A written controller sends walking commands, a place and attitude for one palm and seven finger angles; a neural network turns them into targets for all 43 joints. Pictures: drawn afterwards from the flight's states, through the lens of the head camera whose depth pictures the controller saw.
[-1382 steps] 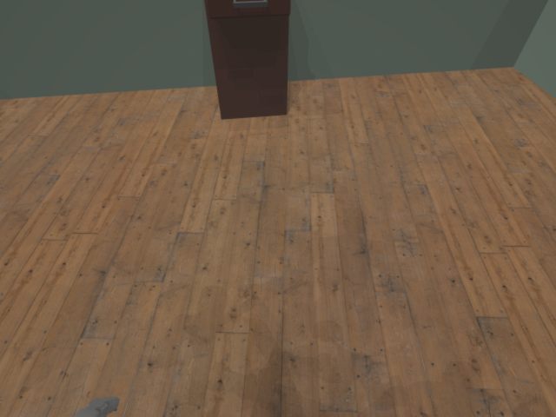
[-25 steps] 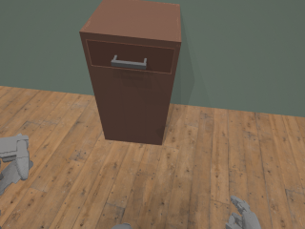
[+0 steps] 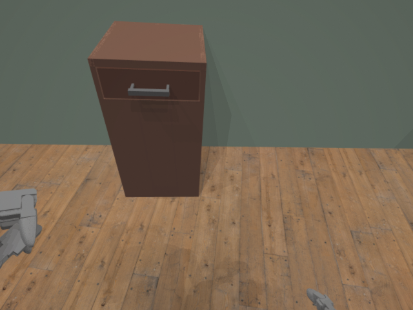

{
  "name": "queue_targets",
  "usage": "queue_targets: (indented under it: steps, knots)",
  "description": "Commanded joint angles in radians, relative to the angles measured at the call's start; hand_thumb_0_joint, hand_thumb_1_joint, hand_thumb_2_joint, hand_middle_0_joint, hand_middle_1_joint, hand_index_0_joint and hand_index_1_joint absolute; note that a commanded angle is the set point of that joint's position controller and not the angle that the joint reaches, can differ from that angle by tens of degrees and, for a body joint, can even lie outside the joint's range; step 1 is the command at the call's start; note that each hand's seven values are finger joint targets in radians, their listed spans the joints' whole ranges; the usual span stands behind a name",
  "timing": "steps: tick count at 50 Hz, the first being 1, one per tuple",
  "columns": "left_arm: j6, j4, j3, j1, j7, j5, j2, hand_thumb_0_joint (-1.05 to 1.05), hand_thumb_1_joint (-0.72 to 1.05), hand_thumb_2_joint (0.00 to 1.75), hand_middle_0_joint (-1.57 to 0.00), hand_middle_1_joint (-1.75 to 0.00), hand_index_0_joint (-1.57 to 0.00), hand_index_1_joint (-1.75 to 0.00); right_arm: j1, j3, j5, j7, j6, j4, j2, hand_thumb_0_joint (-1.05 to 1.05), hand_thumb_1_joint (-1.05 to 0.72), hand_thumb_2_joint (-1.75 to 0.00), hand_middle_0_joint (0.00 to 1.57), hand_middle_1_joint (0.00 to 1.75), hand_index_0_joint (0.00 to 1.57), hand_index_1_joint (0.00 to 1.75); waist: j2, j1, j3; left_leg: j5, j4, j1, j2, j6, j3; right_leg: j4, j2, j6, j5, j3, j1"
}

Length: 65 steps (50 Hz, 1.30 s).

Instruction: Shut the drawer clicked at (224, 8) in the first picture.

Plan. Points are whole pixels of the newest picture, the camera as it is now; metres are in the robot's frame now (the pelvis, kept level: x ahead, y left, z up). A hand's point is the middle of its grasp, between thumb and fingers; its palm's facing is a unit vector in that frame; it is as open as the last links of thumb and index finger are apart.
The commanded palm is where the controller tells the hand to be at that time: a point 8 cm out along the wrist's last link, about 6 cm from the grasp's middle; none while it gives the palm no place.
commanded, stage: stop stepping back and stand still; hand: left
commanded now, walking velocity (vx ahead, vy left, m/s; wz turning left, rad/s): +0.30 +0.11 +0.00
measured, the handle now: (149, 89) +0.89 +0.27 -0.03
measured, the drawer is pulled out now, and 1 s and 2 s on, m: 0.00 0.00 0.00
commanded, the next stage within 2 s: let the arm hang, fingers relaxed in 0.92 s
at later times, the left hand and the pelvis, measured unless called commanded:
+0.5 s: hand (31, 242) +0.16 +0.24 +0.17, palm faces +0.42 -0.78 -0.46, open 3.2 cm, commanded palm +0.12 +0.28 +0.18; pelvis -0.01 +0.00 +0.00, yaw +1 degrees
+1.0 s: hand (28, 232) +0.18 +0.26 +0.16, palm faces +0.34 -0.82 -0.46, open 3.2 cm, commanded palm none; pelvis -0.01 +0.02 +0.00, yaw +0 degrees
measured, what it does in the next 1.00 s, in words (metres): steps on the spot: left foot, then left foot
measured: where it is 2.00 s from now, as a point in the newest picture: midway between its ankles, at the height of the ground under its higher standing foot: outside the picture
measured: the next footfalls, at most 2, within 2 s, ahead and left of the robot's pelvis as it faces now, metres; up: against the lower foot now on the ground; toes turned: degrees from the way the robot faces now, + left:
left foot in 0.08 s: +0.06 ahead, +0.12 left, +0.00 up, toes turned +5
left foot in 0.56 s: +0.07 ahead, +0.13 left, +0.00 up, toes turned +4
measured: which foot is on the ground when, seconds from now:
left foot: up 0.00-0.06, down 0.08-0.30, up 0.32-0.54, down 0.56-1.00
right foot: down 0.00-1.00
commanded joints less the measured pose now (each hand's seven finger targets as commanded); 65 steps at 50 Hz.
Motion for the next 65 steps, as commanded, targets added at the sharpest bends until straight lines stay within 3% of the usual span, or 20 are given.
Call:
queue_targets:
  steps: [1, 3, 6, 8, 10, 13, 14, 15, 16, 18, 22, 25, 29, 31, 39, 50, 51, 54, 58, 65]
  knots:
    - [-0.054, -0.063, 0.079, -0.087, 0.034, 0.016, 0.103, 0.0, 0.9, 0.9, -1.4, -1.6, -1.4, -1.6, -0.163, -0.043, 0.001, -0.045, -0.078, -0.161, -0.111, 0.0, -0.9, -0.9, 0.2, 0.3, 0.2, 0.3, -0.035, -0.013, 0.134, -0.037, -0.235, 0.222, 0.039, 0.032, 0.014, -0.196, -0.225, -0.102, -0.247, 0.13, -0.283]
    - [-0.061, -0.059, 0.046, -0.136, 0.036, 0.023, 0.083, 0.0, 0.9, 0.9, -1.4, -1.6, -1.4, -1.6, -0.146, -0.052, 0.003, -0.059, -0.098, -0.155, -0.13, 0.0, -0.9, -0.9, 0.2, 0.3, 0.2, 0.3, 0.027, -0.015, 0.143, -0.077, -0.382, 0.304, 0.039, 0.051, 0.012, -0.101, -0.176, -0.07, -0.225, 0.102, -0.282]
    - [-0.086, -0.143, 0.08, -0.176, 0.04, 0.033, 0.118, 0.0, 0.9, 0.9, -1.4, -1.6, -1.4, -1.6, -0.115, -0.058, 0.007, -0.06, -0.113, -0.18, -0.168, 0.0, -0.9, -0.9, 0.2, 0.3, 0.2, 0.3, 0.227, -0.008, 0.112, -0.022, -0.489, 0.357, 0.221, 0.15, -0.299, 0.197, -0.015, 0.007, -0.018, 0.013, -0.314]
    - [-0.103, -0.201, 0.115, -0.215, 0.041, 0.044, 0.169, 0.0, 0.9, 0.9, -1.4, -1.6, -1.4, -1.6, -0.106, -0.046, -0.016, -0.057, -0.124, -0.156, -0.133, 0.0, -0.9, -0.9, 0.2, 0.3, 0.2, 0.3, 0.295, -0.023, 0.09, -0.112, -0.615, 0.298, 0.294, 0.189, -0.435, 0.393, -0.023, 0.02, -0.19, -0.013, -0.321]
    - [-0.098, -0.2, 0.104, -0.154, 0.042, 0.041, 0.136, 0.0, 0.9, 0.9, -1.4, -1.6, -1.4, -1.6, -0.112, -0.051, -0.015, -0.039, -0.139, -0.153, -0.131, 0.0, -0.9, -0.9, 0.2, 0.3, 0.2, 0.3, 0.192, -0.006, 0.075, -0.085, -0.583, 0.224, 0.276, 0.189, -0.341, 0.329, -0.032, 0.014, -0.189, -0.006, -0.211]
    - [-0.081, -0.182, 0.119, -0.008, 0.042, 0.033, 0.127, 0.0, 0.9, 0.9, -1.4, -1.6, -1.4, -1.6, -0.13, -0.054, 0.0, -0.021, -0.133, -0.171, -0.137, 0.0, -0.9, -0.9, 0.2, 0.3, 0.2, 0.3, 0.165, 0.013, 0.016, -0.168, -0.435, 0.095, 0.138, 0.086, -0.081, 0.014, -0.024, 0.001, -0.04, -0.049, 0.058]
    - [-0.085, -0.167, 0.121, 0.017, 0.039, 0.036, 0.132, 0.0, 0.9, 0.9, -1.4, -1.6, -1.4, -1.6, -0.138, -0.056, -0.003, -0.017, -0.119, -0.179, -0.125, 0.0, -0.9, -0.9, 0.2, 0.3, 0.2, 0.3, 0.065, 0.01, 0.049, -0.21, -0.278, -0.009, 0.064, 0.056, -0.028, -0.086, -0.087, -0.045, -0.097, 0.099, 0.075]
    - [-0.081, -0.134, 0.145, 0.024, 0.038, 0.03, 0.153, 0.0, 0.9, 0.9, -1.4, -1.6, -1.4, -1.6, -0.145, -0.062, -0.005, -0.013, -0.098, -0.186, -0.115, 0.0, -0.9, -0.9, 0.2, 0.3, 0.2, 0.3, -0.132, 0.009, 0.072, -0.216, -0.027, -0.09, -0.007, 0.024, 0.026, -0.241, -0.256, -0.125, -0.311, 0.395, 0.011]
    - [-0.083, -0.14, 0.152, -0.028, 0.039, 0.021, 0.156, 0.0, 0.9, 0.9, -1.4, -1.6, -1.4, -1.6, -0.145, -0.066, -0.009, -0.012, -0.087, -0.181, -0.124, 0.0, -0.9, -0.9, 0.2, 0.3, 0.2, 0.3, -0.158, 0.011, 0.095, -0.202, 0.164, -0.127, -0.007, 0.015, 0.002, -0.313, -0.374, -0.182, -0.318, 0.527, -0.034]
    - [-0.087, -0.076, 0.144, -0.056, 0.031, 0.024, 0.133, 0.0, 0.9, 0.9, -1.4, -1.6, -1.4, -1.6, -0.117, -0.075, -0.002, -0.007, -0.078, -0.159, -0.131, 0.0, -0.9, -0.9, 0.2, 0.3, 0.2, 0.3, -0.105, -0.021, 0.11, -0.14, 0.263, -0.125, 0.021, 0.01, -0.051, -0.301, -0.343, -0.172, -0.298, 0.458, -0.108]
    - [-0.098, -0.013, 0.104, -0.068, 0.029, 0.027, 0.099, 0.0, 0.9, 0.9, -1.4, -1.6, -1.4, -1.6, -0.14, -0.042, 0.0, -0.023, -0.072, -0.158, -0.094, 0.0, -0.9, -0.9, 0.2, 0.3, 0.2, 0.3, -0.111, -0.014, 0.103, -0.04, -0.071, 0.084, 0.051, 0.022, -0.001, -0.196, -0.25, -0.128, 0.034, 0.17, -0.152]
    - [-0.099, -0.067, 0.056, -0.125, 0.034, 0.031, 0.08, 0.0, 0.9, 0.9, -1.4, -1.6, -1.4, -1.6, -0.155, -0.042, -0.007, -0.034, -0.1, -0.156, -0.103, 0.0, -0.9, -0.9, 0.2, 0.3, 0.2, 0.3, -0.043, -0.001, 0.098, 0.047, -0.33, 0.28, 0.013, 0.038, 0.041, -0.152, -0.205, -0.072, 0.045, 0.132, -0.173]
    - [-0.106, -0.217, 0.06, -0.166, 0.036, 0.036, 0.109, 0.0, 0.9, 0.9, -1.4, -1.6, -1.4, -1.6, -0.154, -0.057, -0.003, -0.036, -0.113, -0.187, -0.145, 0.0, -0.9, -0.9, 0.2, 0.3, 0.2, 0.3, 0.146, 0.018, 0.021, 0.222, -0.432, 0.382, 0.174, 0.101, -0.17, 0.041, -0.063, 0.032, 0.12, 0.051, -0.152]
    - [-0.104, -0.215, 0.099, -0.12, 0.035, 0.037, 0.131, 0.0, 0.9, 0.9, -1.4, -1.6, -1.4, -1.6, -0.147, -0.044, -0.004, -0.031, -0.115, -0.18, -0.118, 0.0, -0.9, -0.9, 0.2, 0.3, 0.2, 0.3, 0.19, 0.01, -0.004, 0.308, -0.446, 0.335, 0.159, 0.088, -0.149, 0.068, -0.042, 0.033, 0.187, 0.004, -0.082]
    - [-0.087, -0.133, 0.118, 0.033, 0.025, 0.006, 0.102, 0.0, 0.9, 0.9, -1.4, -1.6, -1.4, -1.6, -0.145, -0.053, 0.008, -0.01, -0.081, -0.206, -0.11, 0.0, -0.9, -0.9, 0.2, 0.3, 0.2, 0.3, 0.052, -0.004, -0.052, 0.389, -0.342, 0.325, 0.08, 0.026, -0.029, -0.017, -0.085, 0.007, 0.477, 0.058, 0.013]
    - [-0.066, -0.136, 0.091, -0.03, 0.026, 0.006, 0.102, 0.0, 0.9, 0.9, -1.4, -1.6, -1.4, -1.6, -0.171, -0.045, 0.002, -0.031, -0.066, -0.215, -0.111, 0.0, -0.9, -0.9, 0.2, 0.3, 0.2, 0.3, 0.064, 0.003, 0.011, 0.18, -0.42, 0.316, 0.078, 0.032, -0.042, -0.099, -0.07, 0.019, 0.252, 0.058, -0.048]
    - [0.075, 0.704, -0.279, -0.175, -0.12, 0.097, 0.008, 0.0, 0.9, 0.9, -1.4, -1.6, -1.4, -1.6, -0.226, -0.105, 0.008, 0.072, -0.119, 0.028, -0.321, 0.0, -0.9, -0.9, 0.2, 0.3, 0.2, 0.3, 0.096, -0.027, 0.087, 0.298, -0.262, 0.228, 0.112, 0.04, -0.068, 0.059, -0.15, -0.002, 0.347, 0.004, -0.174]
    - [0.173, 0.767, -0.264, -0.199, -0.142, 0.086, -0.049, 0.0, 0.9, 0.9, -1.28, -1.47, -1.28, -1.47, -0.12, -0.079, 0.002, 0.072, -0.013, 0.015, -0.209, 0.0, -0.9, -0.9, 0.2, 0.3, 0.2, 0.3, 0.058, -0.005, 0.007, 0.135, -0.303, 0.215, 0.124, 0.052, -0.088, 0.024, -0.122, -0.001, 0.116, 0.024, -0.173]
    - [0.18, 0.993, -0.284, -0.335, -0.138, 0.091, -0.016, 0.0, 0.9, 0.9, -1.12, -1.3, -1.12, -1.3, -0.124, -0.058, -0.022, 0.069, 0.028, 0.043, -0.212, 0.0, -0.9, -0.9, 0.2, 0.3, 0.2, 0.3, -0.195, -0.003, 0.063, 0.076, -0.331, 0.188, 0.093, 0.064, -0.126, -0.027, -0.126, -0.029, 0.018, 0.054, -0.166]
    - [0.197, 1.379, -0.331, -0.335, -0.123, 0.073, -0.048, 0.0, 0.9, 0.9, -0.84, -0.99, -0.84, -0.99, -0.098, -0.035, -0.026, 0.061, 0.06, 0.182, -0.161, 0.0, -0.9, -0.9, 0.2, 0.3, 0.2, 0.3, 0.186, 0.015, 0.099, -0.046, -0.491, 0.168, 0.093, 0.05, -0.136, -0.044, -0.096, -0.013, -0.008, 0.038, -0.069]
